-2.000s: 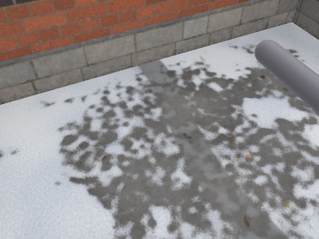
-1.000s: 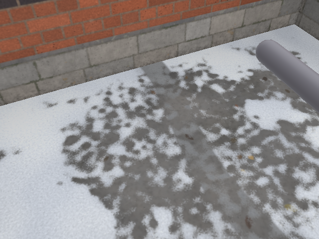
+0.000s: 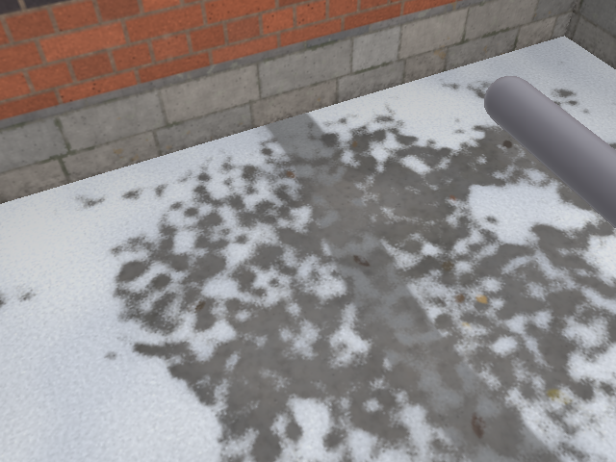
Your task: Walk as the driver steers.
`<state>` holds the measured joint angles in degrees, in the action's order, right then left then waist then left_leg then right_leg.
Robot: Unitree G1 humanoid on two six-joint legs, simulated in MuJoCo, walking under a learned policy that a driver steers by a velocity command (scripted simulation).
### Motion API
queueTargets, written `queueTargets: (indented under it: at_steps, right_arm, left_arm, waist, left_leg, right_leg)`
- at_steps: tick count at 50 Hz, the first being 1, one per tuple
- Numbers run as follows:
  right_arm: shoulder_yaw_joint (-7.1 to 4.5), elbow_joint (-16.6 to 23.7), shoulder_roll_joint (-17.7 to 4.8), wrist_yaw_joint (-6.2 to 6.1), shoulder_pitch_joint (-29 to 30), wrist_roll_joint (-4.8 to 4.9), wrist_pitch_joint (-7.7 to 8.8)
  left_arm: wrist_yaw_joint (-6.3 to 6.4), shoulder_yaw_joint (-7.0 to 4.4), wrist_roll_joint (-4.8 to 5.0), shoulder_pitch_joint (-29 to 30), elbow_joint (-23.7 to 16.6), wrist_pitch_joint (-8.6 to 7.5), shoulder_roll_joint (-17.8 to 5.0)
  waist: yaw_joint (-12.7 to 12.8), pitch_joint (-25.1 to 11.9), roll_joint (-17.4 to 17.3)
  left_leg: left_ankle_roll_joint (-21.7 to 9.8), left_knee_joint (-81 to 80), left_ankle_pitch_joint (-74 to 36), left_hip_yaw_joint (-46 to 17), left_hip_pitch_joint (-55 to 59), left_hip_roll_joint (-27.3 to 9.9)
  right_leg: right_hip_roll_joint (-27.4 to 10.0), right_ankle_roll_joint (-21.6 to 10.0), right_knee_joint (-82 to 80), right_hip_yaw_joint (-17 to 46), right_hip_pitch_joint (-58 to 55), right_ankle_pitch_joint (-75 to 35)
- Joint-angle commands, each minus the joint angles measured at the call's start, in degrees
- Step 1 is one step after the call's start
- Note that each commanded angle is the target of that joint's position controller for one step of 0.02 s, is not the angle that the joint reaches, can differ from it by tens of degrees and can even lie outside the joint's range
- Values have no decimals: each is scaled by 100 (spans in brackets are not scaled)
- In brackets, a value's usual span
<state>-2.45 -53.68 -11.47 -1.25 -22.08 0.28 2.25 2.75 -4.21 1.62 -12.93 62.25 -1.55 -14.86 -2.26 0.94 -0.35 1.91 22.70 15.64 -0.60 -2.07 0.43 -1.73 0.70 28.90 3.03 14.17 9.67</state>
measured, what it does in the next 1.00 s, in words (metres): stands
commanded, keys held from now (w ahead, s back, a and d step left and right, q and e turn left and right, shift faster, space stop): w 1.00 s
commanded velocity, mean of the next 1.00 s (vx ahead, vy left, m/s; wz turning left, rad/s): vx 0.01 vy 0.00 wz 0.00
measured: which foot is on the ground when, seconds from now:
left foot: down 0.00-1.00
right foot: down 0.00-1.00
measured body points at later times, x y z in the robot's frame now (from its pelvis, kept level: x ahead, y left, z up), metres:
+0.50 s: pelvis -0.01 +0.01 +0.00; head -0.01 +0.01 +0.45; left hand +0.03 +0.28 -0.15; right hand -0.03 -0.23 -0.15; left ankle -0.09 +0.12 -0.74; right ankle +0.01 -0.15 -0.74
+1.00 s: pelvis -0.01 +0.00 +0.00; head -0.01 +0.00 +0.45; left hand +0.04 +0.28 -0.14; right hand -0.02 -0.24 -0.15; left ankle -0.09 +0.12 -0.74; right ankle +0.02 -0.15 -0.74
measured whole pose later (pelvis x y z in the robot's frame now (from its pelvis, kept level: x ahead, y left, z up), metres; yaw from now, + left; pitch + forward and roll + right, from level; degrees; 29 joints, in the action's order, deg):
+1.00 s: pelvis -0.01 +0.00 +0.00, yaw +0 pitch -1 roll +0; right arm -2.0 -54.7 -11.0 -0.4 -22.4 0.2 2.4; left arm 3.2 -4.2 1.1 -12.9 61.6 0.3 -14.5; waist -1.8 0.6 -0.1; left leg 1.6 24.1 15.7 -0.5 -3.1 0.7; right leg -2.0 1.0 28.3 3.0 14.6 8.5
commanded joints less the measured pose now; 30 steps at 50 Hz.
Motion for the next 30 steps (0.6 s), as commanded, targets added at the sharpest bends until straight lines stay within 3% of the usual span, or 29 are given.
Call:
queueTargets:
  at_steps: [1, 5, 14, 15, 20, 26, 30]
  right_arm:
    - [-43, -13, -329, -31, -653, -10, -118]
    - [-49, -62, -453, -34, -502, -9, -104]
    - [-9, -275, -412, 0, -478, -11, -42]
    - [-45, -177, -551, 5, -430, -26, 5]
    - [-18, -211, -416, 59, -487, -15, 50]
    - [-41, -196, -463, 70, -541, 4, 42]
    - [-36, -178, -405, -7, -553, 10, 4]
  left_arm:
    - [29, -153, -36, -272, -97, 50, -736]
    - [54, -163, -50, -172, -98, 85, -718]
    - [92, -182, -53, -183, -50, 117, -682]
    - [85, -179, -20, -130, -54, 89, -730]
    - [59, -151, -45, -201, -27, 88, -643]
    - [60, -132, -61, -267, -48, 124, -678]
    - [55, -129, -77, -274, -108, 144, -635]
  waist:
    - [6, -52, -42]
    - [36, 174, 104]
    - [53, 297, 9]
    - [29, 332, 138]
    - [16, 295, -99]
    - [43, 268, -111]
    - [73, 357, -72]
  left_leg:
    - [-77, -254, -1954, -107, -483, -213]
    - [-73, -324, -1602, -115, -679, -220]
    - [-87, -371, -1481, -132, -789, -243]
    - [-124, -387, -1462, -175, -812, -292]
    - [-136, -380, -1415, -194, -869, -308]
    - [-130, -370, -1578, -223, -790, -273]
    - [-77, -438, -1112, -217, -876, -236]
  right_leg:
    - [-200, -193, -225, 203, -659, -1935]
    - [-173, -164, -286, 198, -577, -1739]
    - [-130, -143, -318, 176, -557, -1490]
    - [-95, -184, -302, 137, -487, -1501]
    - [-95, -172, -282, 138, -529, -1419]
    - [-139, -190, -337, 118, -423, -1650]
    - [-118, -83, -405, 77, -314, -1058]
